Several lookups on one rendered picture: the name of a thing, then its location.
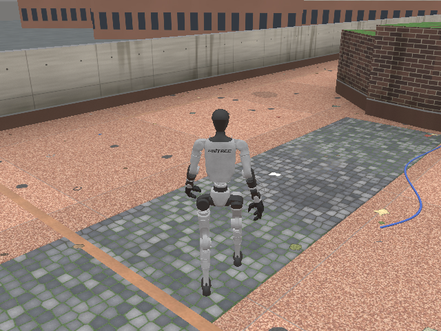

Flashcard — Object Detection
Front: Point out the right robot hand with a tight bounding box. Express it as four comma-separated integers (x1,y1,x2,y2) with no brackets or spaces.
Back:
248,200,264,221

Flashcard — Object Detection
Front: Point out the robot right upper arm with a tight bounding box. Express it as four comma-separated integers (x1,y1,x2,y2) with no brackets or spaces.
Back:
235,139,252,179

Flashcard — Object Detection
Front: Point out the right robot shin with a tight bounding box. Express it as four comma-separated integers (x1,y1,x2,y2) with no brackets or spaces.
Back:
233,218,242,258

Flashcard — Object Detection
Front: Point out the robot left upper arm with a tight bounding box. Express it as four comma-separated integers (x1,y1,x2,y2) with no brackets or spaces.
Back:
189,139,206,175

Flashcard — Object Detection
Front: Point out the right robot foot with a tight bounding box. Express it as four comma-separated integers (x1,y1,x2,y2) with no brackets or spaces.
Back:
233,251,243,267

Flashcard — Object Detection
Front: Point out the left robot hand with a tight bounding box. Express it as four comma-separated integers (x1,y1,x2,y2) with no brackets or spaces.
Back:
185,185,201,198

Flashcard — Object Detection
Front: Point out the robot left forearm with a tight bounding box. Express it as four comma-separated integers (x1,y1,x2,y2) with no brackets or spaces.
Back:
185,164,196,188

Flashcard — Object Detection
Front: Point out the robot right forearm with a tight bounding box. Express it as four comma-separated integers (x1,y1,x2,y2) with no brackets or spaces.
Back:
246,168,262,203

